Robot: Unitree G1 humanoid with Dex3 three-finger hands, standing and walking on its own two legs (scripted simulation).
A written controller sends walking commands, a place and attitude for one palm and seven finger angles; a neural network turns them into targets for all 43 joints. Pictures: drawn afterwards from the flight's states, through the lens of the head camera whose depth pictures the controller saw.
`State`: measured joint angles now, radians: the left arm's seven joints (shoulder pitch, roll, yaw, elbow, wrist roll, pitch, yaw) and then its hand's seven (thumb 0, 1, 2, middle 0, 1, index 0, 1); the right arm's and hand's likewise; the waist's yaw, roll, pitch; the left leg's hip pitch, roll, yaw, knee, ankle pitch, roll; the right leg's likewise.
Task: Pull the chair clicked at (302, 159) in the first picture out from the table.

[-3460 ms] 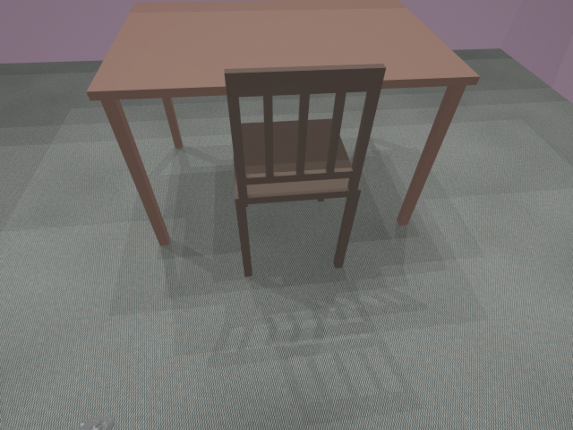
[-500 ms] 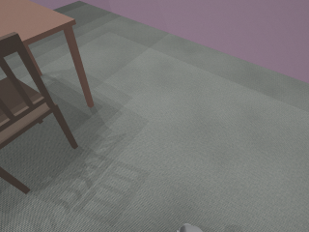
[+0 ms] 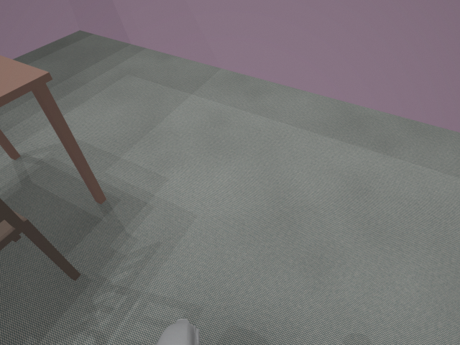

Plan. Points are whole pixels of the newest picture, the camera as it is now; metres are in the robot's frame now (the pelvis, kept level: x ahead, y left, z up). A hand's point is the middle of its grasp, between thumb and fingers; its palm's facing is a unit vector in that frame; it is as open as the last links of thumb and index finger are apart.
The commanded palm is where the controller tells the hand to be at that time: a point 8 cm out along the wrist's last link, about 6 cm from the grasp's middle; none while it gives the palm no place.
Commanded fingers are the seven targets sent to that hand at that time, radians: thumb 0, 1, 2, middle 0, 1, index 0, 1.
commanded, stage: walk to a spot facing it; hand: left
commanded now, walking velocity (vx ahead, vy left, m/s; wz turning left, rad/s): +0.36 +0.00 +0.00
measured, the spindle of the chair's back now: out of the picture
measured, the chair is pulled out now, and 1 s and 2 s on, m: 0.00 0.00 0.00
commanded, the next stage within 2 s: turn to face it in 0.24 s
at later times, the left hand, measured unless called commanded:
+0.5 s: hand (130, 300) +0.24 +0.24 -0.18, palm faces -0.01 -0.99 -0.15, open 7.3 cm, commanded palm none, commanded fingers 0.00 0.90 0.90 -0.20 -0.30 -0.20 -0.30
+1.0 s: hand (132, 279) +0.28 +0.25 -0.16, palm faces +0.28 -0.93 -0.24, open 7.2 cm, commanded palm none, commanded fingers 0.00 0.90 0.90 -0.20 -0.30 -0.20 -0.30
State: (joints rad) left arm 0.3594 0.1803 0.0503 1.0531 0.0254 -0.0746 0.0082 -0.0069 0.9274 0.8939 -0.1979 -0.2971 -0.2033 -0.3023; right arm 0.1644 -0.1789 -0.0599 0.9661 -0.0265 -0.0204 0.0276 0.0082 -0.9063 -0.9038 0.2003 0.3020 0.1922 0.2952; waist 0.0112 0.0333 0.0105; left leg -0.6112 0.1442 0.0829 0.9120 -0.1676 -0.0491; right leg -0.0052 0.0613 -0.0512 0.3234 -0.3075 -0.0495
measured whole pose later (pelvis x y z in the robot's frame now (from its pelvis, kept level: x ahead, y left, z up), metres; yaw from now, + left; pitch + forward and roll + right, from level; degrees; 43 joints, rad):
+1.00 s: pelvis +0.23 +0.04 +0.00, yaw +14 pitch -1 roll +1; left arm 0.19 0.16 0.06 0.93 0.03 -0.01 0.03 -0.02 0.93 0.89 -0.20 -0.30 -0.21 -0.30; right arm 0.19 -0.24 -0.10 0.99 -0.02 0.06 0.01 0.01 -0.91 -0.90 0.20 0.30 0.19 0.30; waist -0.02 0.01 0.07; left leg -0.49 0.09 0.07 0.99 -0.40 -0.07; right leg -0.16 -0.13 -0.28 0.52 -0.32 0.01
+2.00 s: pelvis +0.22 +0.03 +0.00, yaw +49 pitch -2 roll +2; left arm 0.25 0.17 0.03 0.89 0.03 0.01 0.02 0.01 0.90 0.89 -0.20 -0.30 -0.21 -0.30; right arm 0.24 -0.28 -0.11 0.96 -0.02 0.09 0.03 0.01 -0.91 -0.90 0.20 0.30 0.19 0.30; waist -0.03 0.02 0.06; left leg -0.49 0.03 -0.02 1.08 -0.38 -0.09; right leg -0.17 -0.12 -0.16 0.50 -0.29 0.01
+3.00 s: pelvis +0.20 +0.07 +0.01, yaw +66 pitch -1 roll +1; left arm 0.44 0.09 0.02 1.08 0.02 -0.05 0.01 0.00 0.90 0.89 -0.20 -0.30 -0.20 -0.30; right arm 0.36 -0.21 -0.08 1.08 -0.03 0.02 0.01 0.01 -0.91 -0.90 0.20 0.30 0.19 0.30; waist -0.03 0.05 -0.01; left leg -0.56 0.04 -0.01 1.07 -0.18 -0.01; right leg -0.01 0.02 -0.08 0.29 -0.27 -0.05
